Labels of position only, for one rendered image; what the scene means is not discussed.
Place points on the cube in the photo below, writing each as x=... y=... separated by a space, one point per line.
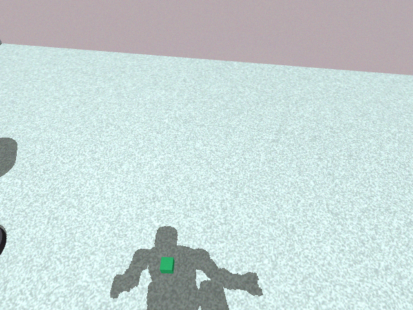
x=167 y=265

